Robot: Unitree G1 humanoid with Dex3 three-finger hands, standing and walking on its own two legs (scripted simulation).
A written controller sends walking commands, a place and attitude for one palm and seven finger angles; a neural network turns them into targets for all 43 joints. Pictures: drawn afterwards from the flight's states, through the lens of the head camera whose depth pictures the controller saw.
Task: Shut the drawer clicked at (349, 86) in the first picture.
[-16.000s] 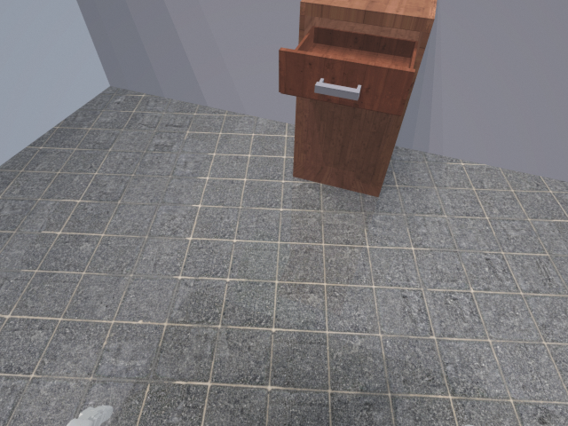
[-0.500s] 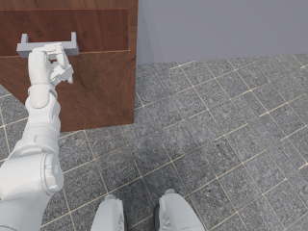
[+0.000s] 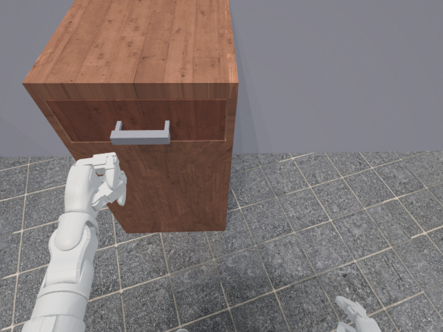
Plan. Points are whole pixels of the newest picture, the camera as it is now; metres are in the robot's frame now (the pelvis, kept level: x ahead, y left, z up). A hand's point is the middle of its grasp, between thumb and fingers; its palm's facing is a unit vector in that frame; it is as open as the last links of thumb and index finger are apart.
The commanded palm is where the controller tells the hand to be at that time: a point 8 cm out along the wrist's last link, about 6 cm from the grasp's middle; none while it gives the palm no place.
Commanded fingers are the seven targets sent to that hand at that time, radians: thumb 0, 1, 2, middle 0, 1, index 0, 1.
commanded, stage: draw the hand back to the body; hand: left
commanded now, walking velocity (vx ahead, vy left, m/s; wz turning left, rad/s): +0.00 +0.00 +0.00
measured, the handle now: (142, 131) +0.56 +0.21 -0.01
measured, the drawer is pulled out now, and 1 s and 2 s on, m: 0.00 0.00 0.00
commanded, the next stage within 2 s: step back with the hand held close in 0.90 s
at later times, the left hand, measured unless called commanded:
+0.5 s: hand (52, 225) +0.24 +0.22 +0.16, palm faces +0.30 -0.90 -0.31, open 3.3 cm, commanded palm +0.19 +0.26 +0.18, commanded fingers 0.00 0.90 0.90 -1.40 -1.60 -1.40 -1.60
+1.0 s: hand (7, 270) +0.18 +0.22 +0.19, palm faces +0.40 -0.83 -0.38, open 3.3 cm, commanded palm +0.13 +0.26 +0.22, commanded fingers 0.00 0.90 0.90 -1.40 -1.60 -1.40 -1.60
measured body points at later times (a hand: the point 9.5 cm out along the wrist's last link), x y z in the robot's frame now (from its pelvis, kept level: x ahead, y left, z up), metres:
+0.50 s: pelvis +0.01 -0.01 +0.04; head +0.00 -0.03 +0.49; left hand +0.22 +0.26 +0.18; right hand +0.20 -0.22 -0.04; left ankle -0.02 +0.09 -0.70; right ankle -0.02 -0.11 -0.70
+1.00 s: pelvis +0.00 -0.02 +0.04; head -0.02 -0.04 +0.49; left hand +0.15 +0.26 +0.21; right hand +0.18 -0.24 -0.04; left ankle -0.02 +0.09 -0.70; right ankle -0.02 -0.11 -0.70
